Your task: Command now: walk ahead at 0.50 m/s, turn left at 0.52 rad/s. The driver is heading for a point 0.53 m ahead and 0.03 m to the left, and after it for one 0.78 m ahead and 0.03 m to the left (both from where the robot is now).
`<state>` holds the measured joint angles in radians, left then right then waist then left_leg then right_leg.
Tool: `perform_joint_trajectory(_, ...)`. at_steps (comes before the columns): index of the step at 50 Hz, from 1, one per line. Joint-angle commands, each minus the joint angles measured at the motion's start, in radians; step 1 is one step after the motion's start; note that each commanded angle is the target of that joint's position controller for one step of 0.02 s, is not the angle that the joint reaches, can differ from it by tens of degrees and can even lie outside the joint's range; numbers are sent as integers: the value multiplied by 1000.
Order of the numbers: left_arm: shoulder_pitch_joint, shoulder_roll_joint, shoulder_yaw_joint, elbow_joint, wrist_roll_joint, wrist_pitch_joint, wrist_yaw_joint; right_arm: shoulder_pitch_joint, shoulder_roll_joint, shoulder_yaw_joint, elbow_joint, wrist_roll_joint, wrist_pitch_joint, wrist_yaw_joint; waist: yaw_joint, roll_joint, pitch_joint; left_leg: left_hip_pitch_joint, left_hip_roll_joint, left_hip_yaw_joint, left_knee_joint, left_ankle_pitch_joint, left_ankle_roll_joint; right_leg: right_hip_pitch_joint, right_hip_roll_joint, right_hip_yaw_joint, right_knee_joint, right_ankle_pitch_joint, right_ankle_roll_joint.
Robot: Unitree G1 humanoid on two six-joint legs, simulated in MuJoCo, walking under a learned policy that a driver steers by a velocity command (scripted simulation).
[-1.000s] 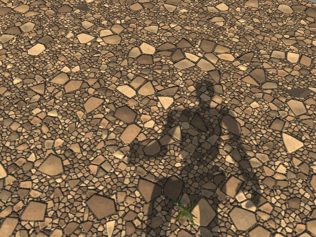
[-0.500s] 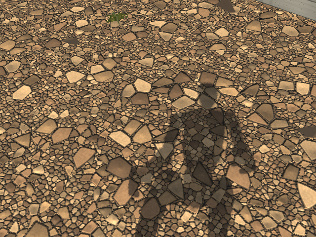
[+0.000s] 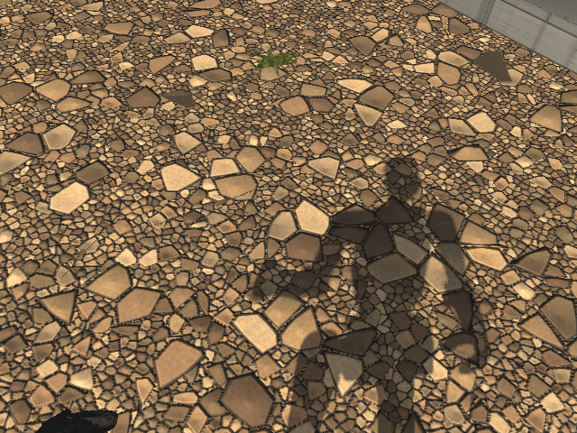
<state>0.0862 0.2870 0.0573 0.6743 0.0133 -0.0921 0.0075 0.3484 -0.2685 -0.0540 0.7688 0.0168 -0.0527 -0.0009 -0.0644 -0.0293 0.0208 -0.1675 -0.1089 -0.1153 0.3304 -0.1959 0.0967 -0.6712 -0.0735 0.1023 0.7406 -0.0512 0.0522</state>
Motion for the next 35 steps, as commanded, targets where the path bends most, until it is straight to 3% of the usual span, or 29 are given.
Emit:
perform_joint_trajectory(1,-116,48,8,-84,-9,-21,-10,18,-178,-49,-53,9,-4,-17,-10,114,-22,-47,202,-170,-83,197,116,104,63,-44,-152,133,12)
perform_joint_trajectory(4,-176,64,13,-104,-18,-35,-26,60,-174,-50,-41,12,10,-22,-27,116,-17,28,226,-245,-22,175,111,120,87,-27,-236,108,-2)
perform_joint_trajectory(6,-168,83,21,-103,-21,-45,-33,57,-174,-53,-43,11,19,-26,-12,133,-19,78,242,-300,28,181,101,155,96,-18,-279,42,-21)
perform_joint_trajectory(8,-69,110,37,-79,-22,-53,-29,23,-168,-54,-56,9,24,-26,48,161,-51,74,228,-318,109,270,76,303,101,-38,-330,6,-59)
perform_joint_trajectory(9,40,142,52,-58,-12,-57,-22,0,-140,-44,-73,5,22,-22,105,149,-132,23,180,-280,236,320,45,497,54,-17,-330,28,-101)
perform_joint_trajectory(10,207,201,69,-45,2,-56,-11,-11,-92,-26,-101,-12,16,-18,175,51,-281,-121,117,-195,506,165,6,778,-118,144,-291,-1,-169)
perform_joint_trajectory(11,284,262,83,-5,6,-41,-14,148,-31,-5,-122,11,6,-17,106,-286,-396,-483,-13,-77,810,-387,-58,1090,-343,589,-343,-142,-343)
perform_joint_trajectory(12,272,170,65,-16,-20,-33,-17,144,-134,-20,-96,23,4,-18,128,-206,-332,-608,79,-85,940,-386,-72,1046,-358,671,-392,-357,-331)
perform_joint_trajectory(13,228,109,48,-26,-19,-26,-11,26,-187,-36,-108,17,9,-17,157,-101,-192,-636,112,-66,971,-287,-82,917,-305,506,-414,-355,-282)
perform_joint_trajectory(14,180,97,40,-26,-9,-19,-10,-35,-179,-38,-123,7,13,-17,140,-31,-109,-609,145,-32,952,-212,-90,785,-259,377,-437,-244,-252)
perform_joint_trajectory(15,150,80,34,-17,-6,-15,-10,-73,-166,-41,-139,-3,13,-13,122,-28,-49,-594,169,-26,910,-169,-94,687,-221,293,-464,-150,-242)
perform_joint_trajectory(16,135,69,27,-11,0,-16,-10,-71,-147,-42,-145,3,17,-6,97,-54,-28,-553,193,-19,884,-145,-93,619,-191,217,-492,-96,-230)
perform_joint_trajectory(18,140,69,28,13,-5,-24,-17,-61,-92,-30,-150,10,24,1,78,-76,-18,-512,202,3,825,-136,-94,552,-168,143,-540,-43,-244)
perform_joint_trajectory(21,151,114,41,49,-11,-31,-22,-114,-60,-15,-168,-3,22,4,72,-50,-5,-525,209,13,676,-61,-105,537,-177,64,-582,65,-275)
perform_joint_trajectory(26,186,159,46,93,-33,-14,-20,-268,-48,4,-192,-4,-5,31,120,-31,9,-422,190,94,365,177,-94,541,-134,-72,-581,121,-239)
perform_joint_trajectory(30,254,194,52,139,-49,7,-20,-350,-77,-3,-231,3,-10,41,129,-53,27,-396,164,115,252,109,-58,646,-191,-60,-537,155,-217)
perform_joint_trajectory(31,254,203,54,147,-51,13,-17,-335,-89,-8,-231,1,-11,42,110,-61,19,-356,150,128,226,79,-42,666,-197,-65,-502,223,-207)
perform_joint_trajectory(32,241,209,53,152,-54,19,-14,-270,-108,-20,-215,-4,-11,39,62,-63,-18,-244,122,155,182,86,-21,666,-182,-93,-421,364,-188)
perform_joint_trajectory(33,249,191,45,157,-53,22,-11,-140,-148,-44,-172,-10,-8,33,-1,-48,-97,-46,91,177,156,108,6,626,-140,-136,-264,478,-162)
perform_joint_trajectory(34,253,147,23,146,-35,18,-9,23,-210,-68,-139,-17,-3,19,-73,2,-213,241,206,51,191,142,54,448,-96,-163,-14,316,-122)
perform_joint_trajectory(35,342,32,-17,110,-19,3,-16,94,-315,-86,-133,-32,1,10,-39,261,-347,559,488,-424,110,-13,209,59,68,-171,384,-282,-50)
